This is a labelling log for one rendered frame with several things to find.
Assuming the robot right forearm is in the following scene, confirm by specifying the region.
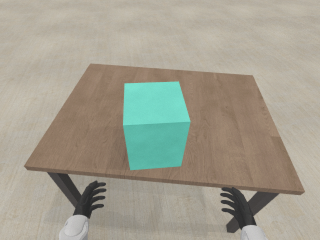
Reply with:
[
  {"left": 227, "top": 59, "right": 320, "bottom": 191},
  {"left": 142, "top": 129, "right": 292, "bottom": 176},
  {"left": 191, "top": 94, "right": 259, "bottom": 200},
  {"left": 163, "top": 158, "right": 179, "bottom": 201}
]
[{"left": 240, "top": 225, "right": 268, "bottom": 240}]

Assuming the robot left forearm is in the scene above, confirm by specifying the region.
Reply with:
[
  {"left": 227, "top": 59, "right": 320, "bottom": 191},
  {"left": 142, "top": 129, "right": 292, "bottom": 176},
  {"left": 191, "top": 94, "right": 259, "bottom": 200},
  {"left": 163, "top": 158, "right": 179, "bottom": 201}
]
[{"left": 59, "top": 214, "right": 89, "bottom": 240}]

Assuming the left robot hand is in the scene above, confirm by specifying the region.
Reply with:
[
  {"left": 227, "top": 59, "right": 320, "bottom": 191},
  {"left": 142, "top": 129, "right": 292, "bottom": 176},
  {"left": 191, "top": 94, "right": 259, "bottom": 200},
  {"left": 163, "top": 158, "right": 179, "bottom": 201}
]
[{"left": 73, "top": 180, "right": 107, "bottom": 218}]

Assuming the right robot hand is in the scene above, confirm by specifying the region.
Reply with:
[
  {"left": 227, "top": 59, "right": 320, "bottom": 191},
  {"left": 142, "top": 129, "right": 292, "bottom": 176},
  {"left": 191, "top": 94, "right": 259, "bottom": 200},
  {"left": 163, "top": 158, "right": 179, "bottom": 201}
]
[{"left": 220, "top": 187, "right": 257, "bottom": 230}]

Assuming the table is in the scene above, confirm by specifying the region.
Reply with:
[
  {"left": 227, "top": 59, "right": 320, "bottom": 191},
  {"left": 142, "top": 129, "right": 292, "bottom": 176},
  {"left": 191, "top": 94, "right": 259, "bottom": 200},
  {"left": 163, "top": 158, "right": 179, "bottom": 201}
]
[{"left": 24, "top": 63, "right": 305, "bottom": 233}]

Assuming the carton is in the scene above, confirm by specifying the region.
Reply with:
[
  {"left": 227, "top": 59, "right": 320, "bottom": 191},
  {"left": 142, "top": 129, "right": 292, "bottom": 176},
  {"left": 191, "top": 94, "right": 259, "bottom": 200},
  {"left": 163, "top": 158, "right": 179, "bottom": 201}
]
[{"left": 123, "top": 81, "right": 191, "bottom": 170}]

